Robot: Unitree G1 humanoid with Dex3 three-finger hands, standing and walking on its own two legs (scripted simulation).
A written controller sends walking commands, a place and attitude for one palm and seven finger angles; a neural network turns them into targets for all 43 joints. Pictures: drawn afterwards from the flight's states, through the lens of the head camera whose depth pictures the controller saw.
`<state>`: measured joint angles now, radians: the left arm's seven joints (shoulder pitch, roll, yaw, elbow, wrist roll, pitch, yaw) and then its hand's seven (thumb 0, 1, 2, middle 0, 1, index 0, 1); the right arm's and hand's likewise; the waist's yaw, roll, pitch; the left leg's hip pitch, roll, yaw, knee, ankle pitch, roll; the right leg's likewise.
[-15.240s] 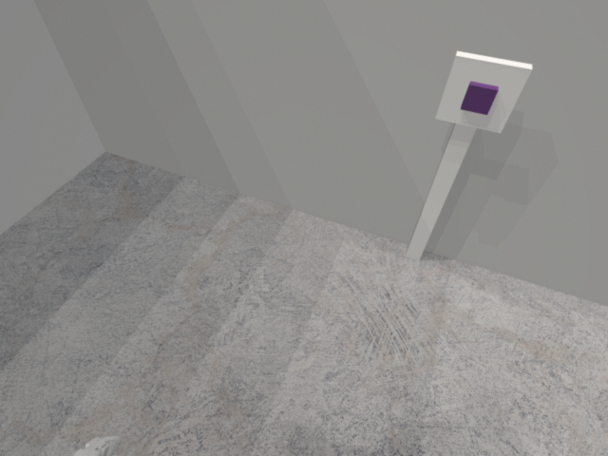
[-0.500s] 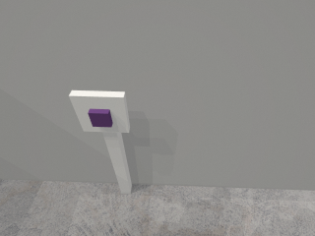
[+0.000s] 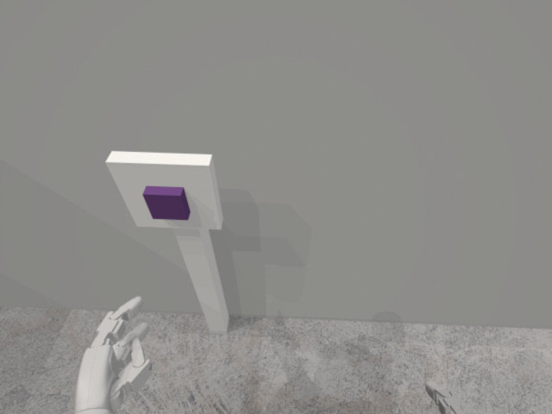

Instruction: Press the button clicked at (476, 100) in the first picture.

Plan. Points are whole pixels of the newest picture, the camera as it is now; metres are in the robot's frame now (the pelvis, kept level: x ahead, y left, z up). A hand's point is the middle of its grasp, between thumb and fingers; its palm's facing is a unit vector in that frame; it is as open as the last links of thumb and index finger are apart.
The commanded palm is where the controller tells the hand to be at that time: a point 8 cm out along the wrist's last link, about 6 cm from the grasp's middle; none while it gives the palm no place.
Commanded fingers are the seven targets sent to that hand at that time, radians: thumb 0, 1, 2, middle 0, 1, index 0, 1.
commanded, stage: raise the hand and make a fist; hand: left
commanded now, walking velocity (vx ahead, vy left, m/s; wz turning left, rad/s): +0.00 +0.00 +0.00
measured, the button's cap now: (168, 202) +0.48 +0.22 +0.00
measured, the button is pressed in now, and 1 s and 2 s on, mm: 0 0 0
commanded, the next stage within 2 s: aim a knuckle at the button in 1.80 s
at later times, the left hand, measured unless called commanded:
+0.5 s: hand (165, 391) +0.17 +0.16 -0.04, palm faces -0.04 -1.00 -0.03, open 3.6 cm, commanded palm +0.13 +0.23 -0.03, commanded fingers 0.00 0.90 0.90 -1.19 -1.38 -1.19 -1.38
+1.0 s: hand (140, 378) +0.18 +0.19 -0.02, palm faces +0.02 -1.00 -0.04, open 3.1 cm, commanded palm +0.16 +0.25 -0.01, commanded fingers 0.00 0.90 0.90 -1.30 -1.50 -1.30 -1.50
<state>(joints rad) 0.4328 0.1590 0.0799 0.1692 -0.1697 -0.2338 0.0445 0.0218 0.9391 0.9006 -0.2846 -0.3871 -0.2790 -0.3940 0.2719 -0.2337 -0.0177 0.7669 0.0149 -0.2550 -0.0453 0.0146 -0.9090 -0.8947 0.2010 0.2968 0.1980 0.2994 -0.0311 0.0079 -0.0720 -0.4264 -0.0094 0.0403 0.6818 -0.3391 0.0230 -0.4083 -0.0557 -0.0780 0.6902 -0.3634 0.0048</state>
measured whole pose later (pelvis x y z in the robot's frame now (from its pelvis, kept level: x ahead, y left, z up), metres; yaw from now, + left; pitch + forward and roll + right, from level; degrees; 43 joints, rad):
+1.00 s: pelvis -0.02 +0.00 -0.07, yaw -1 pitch +14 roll -3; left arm 0.48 0.23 0.17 -0.07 -0.26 -0.42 -0.23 0.02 0.90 0.90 -1.30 -1.49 -1.29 -1.50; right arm 0.22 -0.22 0.00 0.51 0.02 -0.18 -0.05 0.01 -0.90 -0.90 0.20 0.30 0.20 0.30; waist -0.01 0.01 -0.15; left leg -0.90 0.04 0.00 1.15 -0.51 0.02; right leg -0.84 -0.03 -0.10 1.09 -0.51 0.00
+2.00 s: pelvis -0.01 -0.01 -0.06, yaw +0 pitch +15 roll -2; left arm 0.36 0.26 0.21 0.03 -0.29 -0.38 -0.28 0.02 0.90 0.90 -1.30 -1.50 -1.30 -1.50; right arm 0.23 -0.24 0.02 0.52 0.03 -0.16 -0.05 0.01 -0.90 -0.89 0.20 0.30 0.20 0.30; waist -0.01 0.03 -0.15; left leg -0.85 0.04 -0.02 1.10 -0.51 0.00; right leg -0.79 -0.02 -0.12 1.05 -0.52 -0.02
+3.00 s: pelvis -0.02 +0.00 -0.06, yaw -2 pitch +19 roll -2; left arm -0.30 0.30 0.26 0.60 -0.21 -0.41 -0.23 0.02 0.90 0.90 -1.30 -1.50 -1.30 -1.50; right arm 0.26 -0.25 0.02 0.60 0.02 -0.06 -0.03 0.01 -0.90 -0.89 0.20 0.30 0.20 0.30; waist -0.06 0.01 -0.14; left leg -0.95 0.04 0.03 1.12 -0.51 0.02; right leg -0.91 -0.02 -0.07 1.08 -0.50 0.00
